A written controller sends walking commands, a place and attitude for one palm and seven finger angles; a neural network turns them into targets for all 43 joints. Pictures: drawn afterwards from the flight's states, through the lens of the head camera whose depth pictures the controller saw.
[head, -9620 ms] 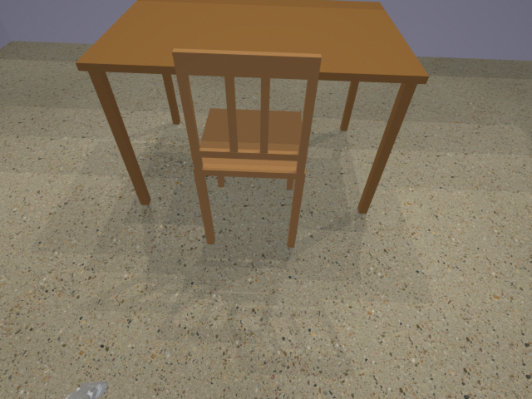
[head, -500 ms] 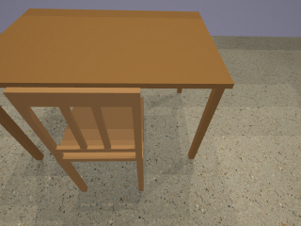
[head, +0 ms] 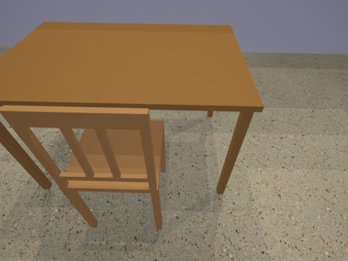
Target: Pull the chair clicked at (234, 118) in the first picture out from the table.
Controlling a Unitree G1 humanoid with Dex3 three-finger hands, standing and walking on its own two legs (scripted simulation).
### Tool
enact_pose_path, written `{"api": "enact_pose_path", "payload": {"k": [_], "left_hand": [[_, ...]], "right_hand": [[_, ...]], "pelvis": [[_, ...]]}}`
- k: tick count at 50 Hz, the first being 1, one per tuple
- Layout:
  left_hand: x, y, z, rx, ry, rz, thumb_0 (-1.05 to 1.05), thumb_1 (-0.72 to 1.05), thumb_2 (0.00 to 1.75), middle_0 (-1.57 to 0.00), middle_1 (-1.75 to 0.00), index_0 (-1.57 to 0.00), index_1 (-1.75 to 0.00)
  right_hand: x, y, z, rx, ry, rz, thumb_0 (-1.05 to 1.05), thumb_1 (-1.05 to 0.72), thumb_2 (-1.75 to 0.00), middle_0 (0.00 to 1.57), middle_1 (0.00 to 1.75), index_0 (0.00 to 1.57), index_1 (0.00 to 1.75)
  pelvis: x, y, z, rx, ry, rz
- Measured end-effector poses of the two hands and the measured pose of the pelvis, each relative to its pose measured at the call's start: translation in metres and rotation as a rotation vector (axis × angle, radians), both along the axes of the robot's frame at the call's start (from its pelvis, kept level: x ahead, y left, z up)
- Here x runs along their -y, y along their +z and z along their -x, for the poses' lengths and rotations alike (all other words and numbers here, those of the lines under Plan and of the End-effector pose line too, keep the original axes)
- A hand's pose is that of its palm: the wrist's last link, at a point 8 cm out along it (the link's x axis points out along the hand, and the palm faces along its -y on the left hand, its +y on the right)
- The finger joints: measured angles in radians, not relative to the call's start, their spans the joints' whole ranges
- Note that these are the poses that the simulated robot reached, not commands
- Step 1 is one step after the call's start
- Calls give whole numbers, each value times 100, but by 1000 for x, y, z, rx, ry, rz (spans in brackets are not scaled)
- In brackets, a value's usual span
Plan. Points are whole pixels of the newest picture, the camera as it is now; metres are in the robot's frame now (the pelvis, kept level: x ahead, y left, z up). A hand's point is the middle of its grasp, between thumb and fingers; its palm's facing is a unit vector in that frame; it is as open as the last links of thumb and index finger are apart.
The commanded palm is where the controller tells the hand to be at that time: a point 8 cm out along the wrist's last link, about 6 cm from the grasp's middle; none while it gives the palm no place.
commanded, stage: come to a stop and stand still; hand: left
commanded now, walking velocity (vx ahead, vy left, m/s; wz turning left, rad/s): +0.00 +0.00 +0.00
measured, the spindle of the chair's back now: (79, 153) +0.45 +0.35 -0.09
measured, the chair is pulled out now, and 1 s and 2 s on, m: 0.00 0.00 0.00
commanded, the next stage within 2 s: look again from close up in 0.30 s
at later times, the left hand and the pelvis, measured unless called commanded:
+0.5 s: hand out of the picture -0.03 +0.15 -0.17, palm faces +0.01 -0.98 -0.19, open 7.4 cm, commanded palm none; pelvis +0.01 +0.00 +0.00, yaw -2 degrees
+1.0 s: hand out of the picture +0.01 +0.24 -0.18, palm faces -0.04 -0.98 -0.20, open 7.4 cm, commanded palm none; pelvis +0.00 +0.07 -0.01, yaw -2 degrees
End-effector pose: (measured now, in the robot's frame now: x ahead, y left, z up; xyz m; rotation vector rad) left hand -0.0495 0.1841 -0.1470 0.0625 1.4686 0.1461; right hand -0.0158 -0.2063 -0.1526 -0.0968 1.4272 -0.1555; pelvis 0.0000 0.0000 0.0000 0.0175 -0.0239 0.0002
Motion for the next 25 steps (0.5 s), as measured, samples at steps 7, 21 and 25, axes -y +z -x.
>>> {"api": "enact_pose_path", "payload": {"k": [7,21,25], "left_hand": [[2,2,6,-27,10,-23,1,91,90,-20,-30,-20,-30],[-9,3,-9,-20,-3,-52,1,91,90,-20,-30,-20,-30],[-19,4,-18,9,-51,-58,1,91,90,-21,-30,-20,-30]], "right_hand": [[15,0,-15,19,7,17,2,-92,-90,19,30,20,30],[13,0,-19,-3,8,16,1,-92,-90,19,30,20,30],[12,1,-24,43,-20,31,2,-93,-90,19,30,20,30]], "pelvis": [[8,-1,-6,0,-1,0],[8,-1,-15,-10,-10,4],[-3,-3,-10,-29,-32,23]]}}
